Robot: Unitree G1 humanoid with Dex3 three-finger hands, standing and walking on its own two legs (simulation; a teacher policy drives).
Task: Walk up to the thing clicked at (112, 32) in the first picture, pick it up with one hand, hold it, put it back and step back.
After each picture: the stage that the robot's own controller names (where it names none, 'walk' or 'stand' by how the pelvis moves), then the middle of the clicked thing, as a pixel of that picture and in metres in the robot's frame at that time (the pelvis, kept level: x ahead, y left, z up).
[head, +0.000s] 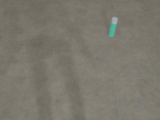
stand; (112, 27) +1.61 -0.37 -0.65
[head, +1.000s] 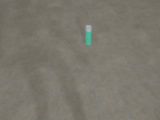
walk; (88, 35) +1.51 +0.03 -0.63
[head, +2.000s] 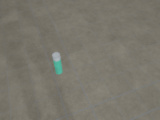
walk; (57, 63) +0.95 +0.28 -0.65
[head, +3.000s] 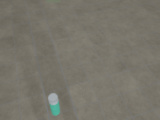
walk; (54, 104) +0.53 +0.22 -0.64
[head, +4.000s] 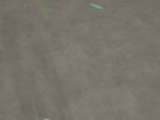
walk; out of the picture +0.38 +0.20 -0.65
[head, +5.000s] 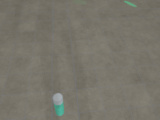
stand; (58, 105) +0.54 +0.17 -0.63
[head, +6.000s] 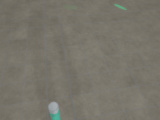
stand; (54, 113) +0.51 +0.19 -0.66
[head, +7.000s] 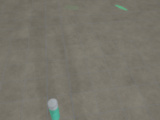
stand; (54, 110) +0.54 +0.20 -0.66
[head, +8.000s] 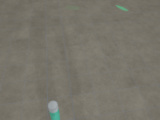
stand; (54, 112) +0.52 +0.20 -0.66
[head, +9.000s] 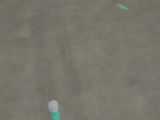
stand; (54, 111) +0.52 +0.20 -0.66
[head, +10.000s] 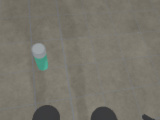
go down; (41, 58) +0.57 +0.20 -0.43
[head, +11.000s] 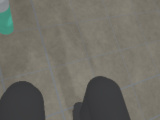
go down; (1, 14) +0.59 +0.26 -0.25
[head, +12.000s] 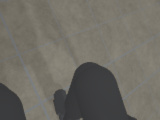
close in; out of the picture +0.58 +0.30 -0.19
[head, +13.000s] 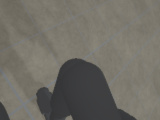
close; out of the picture +0.57 +0.33 -0.18
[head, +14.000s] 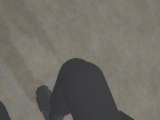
lift; out of the picture +0.54 +0.31 -0.19
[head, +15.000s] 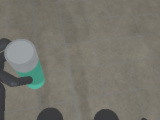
lift; (29, 69) +0.37 +0.17 -0.02
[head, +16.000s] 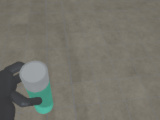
hold; (40, 91) +0.31 +0.15 +0.01
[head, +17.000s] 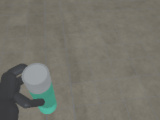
hold; (43, 92) +0.31 +0.14 +0.00
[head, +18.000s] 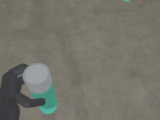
hold; (43, 92) +0.31 +0.13 +0.01
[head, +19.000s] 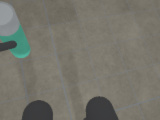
crouch; (13, 36) +0.48 +0.19 -0.06
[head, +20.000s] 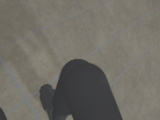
lower; out of the picture +0.52 +0.27 -0.19
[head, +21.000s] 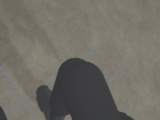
lower; out of the picture +0.52 +0.29 -0.19
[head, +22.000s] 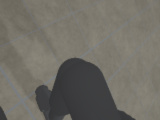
lower; out of the picture +0.52 +0.29 -0.19
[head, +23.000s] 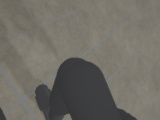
lower; out of the picture +0.52 +0.29 -0.19
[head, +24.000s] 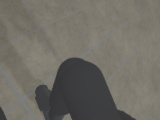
rest; out of the picture +0.52 +0.29 -0.19
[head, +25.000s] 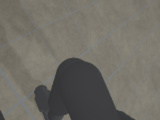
withdraw; out of the picture +0.52 +0.29 -0.19
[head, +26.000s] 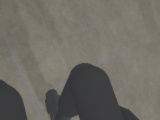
stand; out of the picture +0.53 +0.27 -0.21
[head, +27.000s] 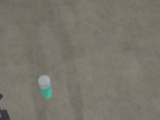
stand; (45, 87) +0.50 +0.17 -0.52
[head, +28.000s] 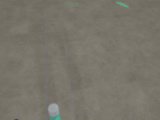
stand; (54, 115) +0.48 +0.17 -0.60
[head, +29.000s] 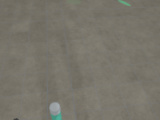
stand; (56, 114) +0.48 +0.16 -0.60
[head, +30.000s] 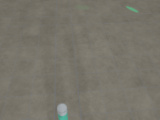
stand; (62, 115) +0.50 +0.14 -0.65
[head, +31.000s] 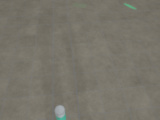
stand; (61, 116) +0.48 +0.16 -0.66
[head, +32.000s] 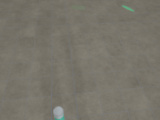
stand; (59, 118) +0.48 +0.16 -0.66
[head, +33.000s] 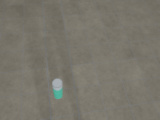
walk; (57, 89) +0.53 +0.12 -0.64
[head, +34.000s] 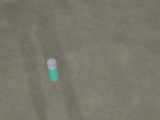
walk; (52, 70) +0.72 +0.22 -0.63
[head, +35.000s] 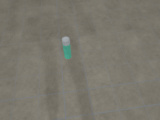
walk; (66, 48) +1.02 +0.23 -0.64
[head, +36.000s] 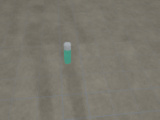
stand; (67, 53) +1.08 +0.15 -0.65
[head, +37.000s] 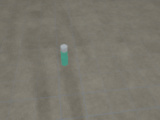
stand; (64, 55) +1.13 +0.17 -0.66
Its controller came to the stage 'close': yes
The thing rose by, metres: 0.65
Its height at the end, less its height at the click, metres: +0.00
